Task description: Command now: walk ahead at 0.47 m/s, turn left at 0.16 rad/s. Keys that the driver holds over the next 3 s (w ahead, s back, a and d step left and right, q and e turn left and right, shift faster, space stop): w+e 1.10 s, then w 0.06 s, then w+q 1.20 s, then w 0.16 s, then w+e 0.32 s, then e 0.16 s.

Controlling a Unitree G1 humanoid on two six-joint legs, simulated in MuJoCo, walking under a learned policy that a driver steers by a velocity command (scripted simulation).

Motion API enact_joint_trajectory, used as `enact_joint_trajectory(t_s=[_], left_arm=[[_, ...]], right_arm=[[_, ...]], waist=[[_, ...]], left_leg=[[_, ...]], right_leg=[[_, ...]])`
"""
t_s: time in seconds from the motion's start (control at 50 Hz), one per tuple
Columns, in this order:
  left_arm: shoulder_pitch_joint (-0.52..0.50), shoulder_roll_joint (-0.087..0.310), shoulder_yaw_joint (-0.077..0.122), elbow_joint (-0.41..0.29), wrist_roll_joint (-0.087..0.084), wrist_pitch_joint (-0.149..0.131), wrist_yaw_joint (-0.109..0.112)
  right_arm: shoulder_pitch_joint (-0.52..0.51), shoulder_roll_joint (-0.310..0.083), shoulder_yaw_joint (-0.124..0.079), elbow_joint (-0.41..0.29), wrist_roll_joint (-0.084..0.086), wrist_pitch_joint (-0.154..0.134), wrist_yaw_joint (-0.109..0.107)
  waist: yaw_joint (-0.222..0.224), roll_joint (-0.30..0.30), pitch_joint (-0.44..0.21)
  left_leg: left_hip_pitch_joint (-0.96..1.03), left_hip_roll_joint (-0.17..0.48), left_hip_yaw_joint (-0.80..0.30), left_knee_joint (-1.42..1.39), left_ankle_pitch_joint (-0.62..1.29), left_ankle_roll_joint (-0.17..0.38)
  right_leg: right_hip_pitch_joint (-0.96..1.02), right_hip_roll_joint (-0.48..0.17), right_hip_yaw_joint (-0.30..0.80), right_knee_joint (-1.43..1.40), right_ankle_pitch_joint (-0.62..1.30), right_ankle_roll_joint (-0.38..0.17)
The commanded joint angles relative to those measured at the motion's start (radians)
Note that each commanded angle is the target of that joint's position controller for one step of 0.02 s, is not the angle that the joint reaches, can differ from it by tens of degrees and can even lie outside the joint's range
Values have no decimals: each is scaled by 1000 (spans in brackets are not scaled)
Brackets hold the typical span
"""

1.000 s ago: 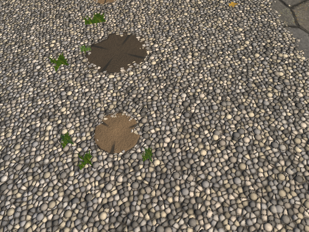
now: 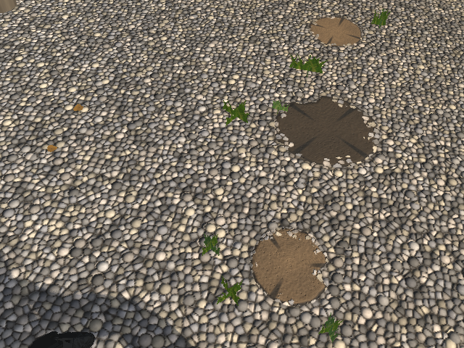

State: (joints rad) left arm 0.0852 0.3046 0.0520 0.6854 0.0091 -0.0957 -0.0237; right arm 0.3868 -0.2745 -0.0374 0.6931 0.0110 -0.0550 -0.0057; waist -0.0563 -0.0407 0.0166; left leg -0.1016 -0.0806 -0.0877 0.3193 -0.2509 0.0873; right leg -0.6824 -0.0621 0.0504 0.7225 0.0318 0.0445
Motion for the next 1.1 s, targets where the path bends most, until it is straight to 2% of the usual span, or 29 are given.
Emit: enact_joint_trajectory(t_s=[0.02, 0.1, 0.14, 0.18, 0.2, 0.22, 0.24, 0.26, 0.28, 0.3, 0.32, 0.34, 0.4, 0.48, 0.52, 0.56, 0.6, 0.64, 0.66, 0.68, 0.7, 0.72, 0.74, 0.76, 0.78, 0.84, 0.9, 1.0, 1.1], left_arm=[[-138, 33, -4, -78, -17, -16, -17], [-212, 45, -5, -106, -27, -23, -41], [-199, 50, -3, -110, -26, -25, -52], [-96, 89, 18, -88, -22, -20, -49], [41, 122, 38, -56, -22, -17, -42], [213, 165, 53, -29, -19, -10, -31], [321, 265, 78, -19, -13, -6, -27], [346, 183, 63, 1, -40, -2, -25], [285, 149, 53, -10, -40, 8, -12], [227, 132, 47, -27, -29, 15, -5], [181, 118, 41, -36, -23, 18, -2], [156, 103, 33, -46, -12, 17, 1], [132, 110, 36, -48, -19, 17, 11], [174, 155, 53, -24, -33, 24, 28], [235, 161, 55, -5, -39, 34, 33], [265, 158, 56, 6, -47, 43, 36], [270, 152, 56, 7, -44, 49, 38], [256, 131, 52, 0, -36, 56, 36], [258, 84, 36, -11, -28, 53, 31], [297, 7, 10, -31, -2, 50, 29], [412, 8, 3, -64, -48, 38, 27], [377, 110, 24, -32, -60, 43, 34], [271, 145, 36, -46, -51, 49, 32], [225, 130, 36, -55, -39, 55, 33], [195, 120, 40, -68, -31, 56, 31], [194, 67, 34, -75, -39, 73, 19], [132, 41, 25, -100, -29, 79, 15], [5, 21, 11, -123, -31, 63, -14], [-97, 36, 14, -174, -35, 62, -39]], right_arm=[[16, -179, -51, -27, 6, -20, -10], [62, -180, -51, 23, 2, -10, -8], [59, -188, -53, 37, 0, -1, -12], [43, -208, -56, 36, -5, 9, -20], [15, -212, -53, 29, -9, 17, -24], [-5, -202, -44, 5, -22, 15, -30], [101, -98, -14, -24, -36, -6, -19], [80, -134, -10, -22, -27, -34, -7], [-44, -181, -22, -59, 14, -57, 8], [-119, -178, -16, -80, 16, -74, 12], [-153, -167, -18, -88, -6, -81, 11], [-145, -165, -23, -89, -22, -78, 8], [-103, -124, -13, -87, -33, -54, 4], [-268, -69, 11, -128, -36, -55, 3], [-336, -74, 8, -139, -21, -62, 9], [-362, -100, -3, -148, -7, -66, 14], [-351, -130, -21, -147, -2, -70, 16], [-259, -153, -41, -126, -1, -76, 14], [-157, -186, -57, -117, -14, -80, 7], [-10, -244, -71, -106, -20, -74, -2], [29, -299, -87, -65, -26, -58, 11], [-19, -195, -67, -93, -17, -55, 15], [-55, -147, -53, -95, -16, -51, 10], [-96, -132, -45, -94, -25, -49, 11], [-124, -110, -40, -82, -27, -47, 11], [-136, -100, -41, -52, -23, -59, 8], [-124, -136, -56, -17, -19, -63, 6], [-116, -176, -66, 24, -12, -47, -1], [-70, -219, -81, 67, 12, -23, -3]], waist=[[-30, 124, 29], [-53, 115, 68], [-37, 122, 52], [22, 156, -48], [102, 149, -134], [181, 116, -247], [136, -142, -394], [164, -151, -455], [176, -95, -279], [156, 1, -170], [114, 68, -80], [76, 63, -46], [26, 1, -23], [80, -10, 2], [117, -21, -15], [121, -37, -23], [102, -56, -31], [45, -69, -57], [-9, -39, -141], [-42, 130, -292], [24, 468, -348], [-6, 276, -239], [-26, 179, -132], [-8, 107, -78], [8, 114, -35], [35, 159, -9], [31, 120, 12], [-8, 98, 36], [-20, 102, 64]], left_leg=[[-29, 230, -111, -127, 249, 110], [134, 291, -99, -94, 335, 102], [196, 301, -66, -38, 526, 85], [234, 285, -23, 108, 945, 62], [202, 256, 23, 277, 1082, 37], [3, 238, 38, 515, 923, 7], [-436, 52, 72, 968, 215, -95], [-603, -3, -43, 1086, -272, -104], [-703, 67, -70, 1097, -212, -94], [-695, 110, -51, 1029, -143, -82], [-659, 135, -32, 936, -106, -85], [-598, 158, -26, 874, -79, -92], [-522, 173, 12, 739, -68, -137], [-400, 125, 52, 407, 225, -165], [-339, 86, 46, 298, 344, -170], [-324, 80, 13, 227, 337, -161], [-303, 85, -11, 188, 266, -136], [-169, 88, 9, 140, 197, -90], [8, 162, -41, 140, 163, -43], [262, 356, -244, 149, 119, 15], [437, 533, -737, 20, -191, 165], [355, 493, -712, -27, -343, 138], [251, 448, -518, -24, -267, 97], [143, 402, -390, -34, -102, 83], [76, 364, -298, -52, 4, 82], [-6, 326, -132, -116, 139, 86], [13, 348, -47, -150, 247, 110], [47, 325, 123, -159, 321, 79], [156, 359, 206, -101, 468, 45]], right_leg=[[59, 23, -40, -135, 142, -12], [-19, 28, -53, -210, 65, -76], [11, 53, -77, -229, -22, -112], [179, 123, -129, -211, -114, -154], [365, 148, -145, -237, -79, -188], [679, 42, -1, -203, -22, -247], [1094, -235, 521, -212, -112, -447], [1185, -283, 767, -361, -248, -477], [1064, -248, 630, -396, -327, -416], [898, -206, 520, -424, -291, -378], [739, -165, 447, -452, -194, -358], [633, -131, 390, -481, -103, -350], [465, -89, 301, -520, 32, -362], [323, 2, 179, -510, 8, -294], [339, -1, 205, -487, -60, -268], [407, -24, 266, -441, -132, -248], [481, -55, 333, -373, -167, -224], [484, -39, 349, -272, -148, -189], [438, 12, 303, -104, -159, -156], [301, 98, 189, 201, -447, -113], [-32, 148, 102, 486, -650, -75], [-110, 80, 136, 592, -567, -56], [-122, 51, 106, 605, -471, -49], [-82, 19, 90, 579, -405, -42], [-67, -5, 90, 528, -365, -39], [-8, -36, 55, 459, -324, -32], [-58, -48, 53, 346, -255, -19], [-9, -37, -10, 73, -32, -34], [37, -2, -82, -71, -106, -92]])
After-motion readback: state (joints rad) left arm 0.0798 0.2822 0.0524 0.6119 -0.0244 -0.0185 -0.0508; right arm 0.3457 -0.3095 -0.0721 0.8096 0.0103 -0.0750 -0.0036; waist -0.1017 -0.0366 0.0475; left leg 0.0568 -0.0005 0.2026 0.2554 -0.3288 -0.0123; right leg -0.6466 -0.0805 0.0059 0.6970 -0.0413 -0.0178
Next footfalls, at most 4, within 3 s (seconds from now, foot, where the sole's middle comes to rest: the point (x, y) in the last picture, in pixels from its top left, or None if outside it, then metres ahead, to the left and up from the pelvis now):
0.22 right None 0.32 -0.12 -0.78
0.66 left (196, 298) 0.62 0.05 -0.78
1.18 right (309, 258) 0.75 -0.31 -0.78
1.74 left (286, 167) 1.13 -0.29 -0.78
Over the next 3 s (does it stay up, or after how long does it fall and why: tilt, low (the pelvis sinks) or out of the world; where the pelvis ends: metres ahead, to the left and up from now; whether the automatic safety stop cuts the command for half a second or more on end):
stays up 1.58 -0.39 0.00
